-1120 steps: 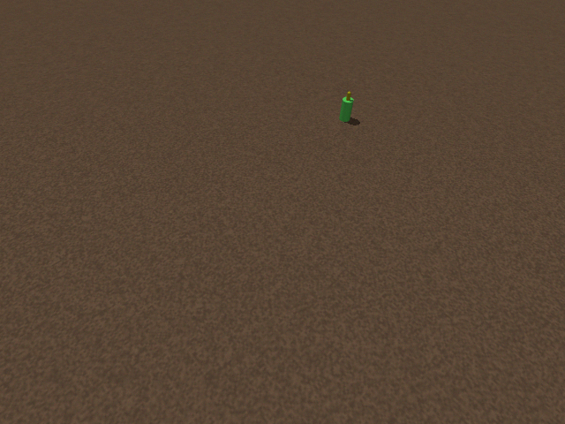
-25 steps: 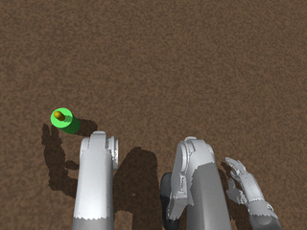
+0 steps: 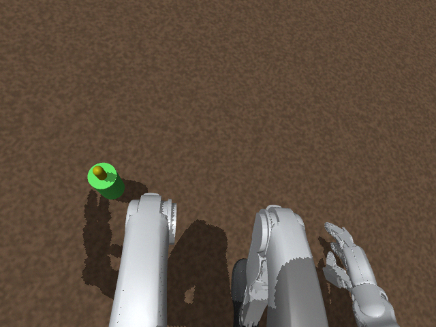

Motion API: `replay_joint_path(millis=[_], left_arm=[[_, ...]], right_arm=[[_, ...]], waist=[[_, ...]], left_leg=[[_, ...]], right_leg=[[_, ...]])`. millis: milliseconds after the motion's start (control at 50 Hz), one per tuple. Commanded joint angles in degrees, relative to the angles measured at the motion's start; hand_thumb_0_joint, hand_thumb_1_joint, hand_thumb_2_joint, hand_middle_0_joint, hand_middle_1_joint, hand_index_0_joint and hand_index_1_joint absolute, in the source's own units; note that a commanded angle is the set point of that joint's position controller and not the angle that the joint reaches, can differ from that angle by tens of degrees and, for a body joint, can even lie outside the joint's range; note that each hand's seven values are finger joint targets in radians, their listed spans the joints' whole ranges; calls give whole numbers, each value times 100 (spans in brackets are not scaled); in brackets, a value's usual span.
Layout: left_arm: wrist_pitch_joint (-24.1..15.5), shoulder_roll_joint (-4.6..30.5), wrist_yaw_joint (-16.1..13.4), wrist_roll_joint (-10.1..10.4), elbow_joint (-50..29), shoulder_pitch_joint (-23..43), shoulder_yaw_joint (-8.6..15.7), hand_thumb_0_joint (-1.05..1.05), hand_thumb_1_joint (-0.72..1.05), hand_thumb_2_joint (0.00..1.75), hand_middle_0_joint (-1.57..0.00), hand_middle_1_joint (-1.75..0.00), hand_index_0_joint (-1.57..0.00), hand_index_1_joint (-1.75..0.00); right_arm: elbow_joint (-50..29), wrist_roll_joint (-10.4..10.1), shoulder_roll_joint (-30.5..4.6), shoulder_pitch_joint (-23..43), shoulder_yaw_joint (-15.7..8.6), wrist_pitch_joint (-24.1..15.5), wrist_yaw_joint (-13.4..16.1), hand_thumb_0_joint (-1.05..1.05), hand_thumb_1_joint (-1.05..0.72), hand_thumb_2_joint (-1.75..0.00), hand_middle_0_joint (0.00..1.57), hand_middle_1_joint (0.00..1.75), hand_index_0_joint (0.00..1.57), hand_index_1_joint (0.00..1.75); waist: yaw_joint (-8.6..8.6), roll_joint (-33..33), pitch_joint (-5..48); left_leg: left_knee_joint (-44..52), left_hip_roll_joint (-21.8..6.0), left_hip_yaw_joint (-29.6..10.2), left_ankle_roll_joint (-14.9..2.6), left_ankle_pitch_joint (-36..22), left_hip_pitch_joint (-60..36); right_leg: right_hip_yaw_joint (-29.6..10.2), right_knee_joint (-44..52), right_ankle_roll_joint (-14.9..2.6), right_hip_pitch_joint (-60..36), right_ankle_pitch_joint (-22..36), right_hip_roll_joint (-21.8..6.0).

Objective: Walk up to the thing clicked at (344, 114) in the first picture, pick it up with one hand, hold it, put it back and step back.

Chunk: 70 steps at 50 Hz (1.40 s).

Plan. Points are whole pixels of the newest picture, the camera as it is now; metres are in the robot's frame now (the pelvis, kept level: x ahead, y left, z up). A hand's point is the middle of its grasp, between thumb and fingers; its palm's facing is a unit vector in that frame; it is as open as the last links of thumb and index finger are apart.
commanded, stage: go down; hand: left
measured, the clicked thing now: (105, 179) +0.38 +0.29 -0.28
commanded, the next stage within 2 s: none
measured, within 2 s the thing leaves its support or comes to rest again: neither
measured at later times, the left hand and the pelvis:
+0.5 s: hand out of the picture +0.27 +0.44 -0.01, palm faces +0.19 -0.98 -0.03, open 17.3 cm; pelvis +0.00 +0.00 -0.01, yaw -1 degrees
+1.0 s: hand out of the picture +0.25 +0.48 +0.00, palm faces +0.33 -0.94 -0.04, open 17.5 cm; pelvis +0.00 +0.00 -0.02, yaw +0 degrees
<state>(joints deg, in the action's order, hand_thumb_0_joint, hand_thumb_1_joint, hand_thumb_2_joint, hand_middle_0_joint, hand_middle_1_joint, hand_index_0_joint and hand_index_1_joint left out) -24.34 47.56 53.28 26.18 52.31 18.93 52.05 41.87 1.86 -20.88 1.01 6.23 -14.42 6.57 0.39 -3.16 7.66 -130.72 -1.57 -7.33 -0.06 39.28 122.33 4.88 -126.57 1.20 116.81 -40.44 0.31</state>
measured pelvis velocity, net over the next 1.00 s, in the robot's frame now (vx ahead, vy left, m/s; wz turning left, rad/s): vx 0.00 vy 0.00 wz -0.01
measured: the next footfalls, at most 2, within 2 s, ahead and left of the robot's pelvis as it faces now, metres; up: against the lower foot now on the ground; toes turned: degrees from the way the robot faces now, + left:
none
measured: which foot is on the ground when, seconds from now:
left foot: down 0.00-1.00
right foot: down 0.00-1.00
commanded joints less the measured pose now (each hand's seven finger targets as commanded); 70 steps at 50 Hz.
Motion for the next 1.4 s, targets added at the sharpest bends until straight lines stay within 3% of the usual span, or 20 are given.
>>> replay_joint_path(millis=[0,100,180,280,340,380,440,500,620,720,840,940,980,1040,1080,1120,1160,1200,1280,1380], left_arm=[[-251,2511,20,263,264,575,631,0,-49,12,0,-4,0,-5],[-380,2926,243,266,1107,560,950,0,-57,9,0,-5,0,-5],[-535,3503,399,102,775,876,1107,0,-60,10,-1,-6,0,-7],[-606,3332,554,103,-75,763,1049,0,-52,15,0,-7,0,-9],[-538,2841,493,123,-804,562,718,0,-47,17,0,-8,0,-9],[-519,2787,348,149,-1384,616,736,0,-44,19,0,-8,0,-10],[-437,2520,46,108,-1688,589,554,0,-44,20,0,-8,0,-9],[-411,2644,-175,177,-1917,700,704,0,-44,19,0,-7,0,-8],[-238,2148,-195,187,-50,264,516,0,-47,14,0,-5,0,-5],[-416,3025,19,183,414,533,958,0,-56,8,0,-4,0,-4],[-590,3163,375,272,766,595,1121,0,-56,11,0,-6,0,-7],[-606,3045,615,144,44,739,850,0,-49,14,0,-6,0,-7],[-585,2943,613,153,-685,558,779,0,-45,15,0,-6,0,-7],[-478,2488,406,218,-1362,379,588,0,-45,18,0,-8,0,-9],[-471,2598,182,305,-2084,574,760,0,-47,19,0,-8,0,-9],[-410,2368,-16,292,-2100,461,628,0,-44,20,0,-8,0,-8],[-319,2193,-175,193,-1725,499,439,0,-41,20,0,-7,0,-7],[-318,2439,-228,171,-1710,781,525,0,-44,16,0,-5,0,-6],[-248,2294,-105,106,-277,598,413,0,-46,14,0,-4,0,-4],[-367,2886,136,173,668,809,771,0,-57,9,0,-6,0,-5]], right_arm=[[-554,-77,-1429,-264,-397,-164,73,0,-91,-91,20,30,20,30],[-633,16,-1534,-319,-226,-188,32,0,-92,-91,20,30,20,30],[-581,109,-1644,-424,-211,-215,32,0,-92,-91,20,30,20,30],[-445,151,-1784,-588,-367,-215,50,0,-90,-91,20,30,20,30],[-343,128,-1752,-628,-481,-213,63,0,-90,-90,20,30,20,30],[-243,112,-1655,-669,-560,-208,79,0,-90,-91,20,30,20,30],[-183,53,-1547,-641,-605,-195,84,0,-90,-90,20,30,20,30],[-146,-11,-1461,-638,-605,-142,101,0,-90,-90,20,30,20,30],[-415,-52,-1388,-404,-448,-79,71,0,-91,-91,20,30,20,30],[-579,6,-1485,-339,-290,-107,16,0,-92,-91,20,30,20,30],[-502,88,-1664,-419,-249,-166,18,0,-91,-91,20,30,20,30],[-386,152,-1769,-560,-392,-196,55,0,-90,-91,20,30,20,30],[-403,123,-1803,-583,-520,-216,62,0,-90,-90,20,30,20,30],[-334,60,-1699,-600,-612,-222,62,0,-90,-90,20,30,20,30],[-212,20,-1582,-693,-658,-213,80,0,-90,-90,20,30,20,30],[-184,-14,-1463,-675,-641,-200,89,0,-89,-90,20,30,20,30],[-157,-24,-1406,-599,-620,-177,95,0,-90,-90,20,30,20,30],[-240,-66,-1357,-500,-605,-150,129,0,-90,-90,20,30,20,30],[-401,-38,-1330,-345,-471,-125,99,0,-91,-90,20,30,20,30],[-605,-5,-1482,-379,-267,-144,42,0,-91,-90,20,30,20,30]], waist=[[113,739,2125],[132,641,2358],[239,1145,2845],[338,1839,3536],[391,2112,3803],[512,2206,3908],[472,2206,3586],[538,2130,3380],[240,1008,2424],[273,793,2507],[233,1065,2876],[238,1682,3384],[400,2099,3705],[504,2227,3846],[573,2160,4009],[524,1996,3650],[406,1841,3149],[388,1740,2971],[155,984,2299],[103,698,2424]], left_leg=[[1807,51,197,-204,-28,-1707],[1536,79,247,-170,-419,-1872],[1489,44,267,-112,-622,-2317],[1580,-11,196,-3,-1024,-3207],[1715,-14,175,51,-1176,-3544],[1808,-7,215,45,-1057,-3509],[2050,-33,129,29,-600,-3316],[2106,-13,137,-22,-453,-3059],[1824,56,226,-154,-527,-2123],[1603,44,276,-183,-448,-1867],[1482,33,236,-108,-706,-2371],[1500,-12,241,-39,-866,-2973],[1746,-34,194,21,-919,-3403],[1947,-23,184,55,-956,-3574],[1926,5,225,26,-966,-3523],[2029,13,224,-19,-726,-3171],[2118,-11,160,-56,-414,-2876],[2130,-2,179,-100,-207,-2644],[1878,43,270,-185,-192,-1991],[1626,61,237,-185,-405,-1943]], right_leg=[[106,1285,-298,-1065,80,179],[158,1181,-301,-1230,303,200],[179,1078,-325,-1361,488,230],[253,869,-370,-1213,827,251],[249,818,-401,-1048,920,253],[185,851,-412,-1124,880,248],[206,805,-420,-838,636,255],[174,866,-403,-873,606,238],[151,1132,-351,-1024,494,205],[89,1217,-295,-1382,313,197],[231,1007,-320,-1288,569,254],[213,932,-349,-1221,775,259],[246,828,-388,-1087,794,254],[229,829,-418,-1029,810,255],[157,906,-414,-1134,842,252],[140,948,-414,-1136,709,250],[149,951,-405,-912,549,244],[111,1084,-378,-979,434,219],[-16,1369,-323,-1079,196,184],[116,1279,-311,-1273,312,191]])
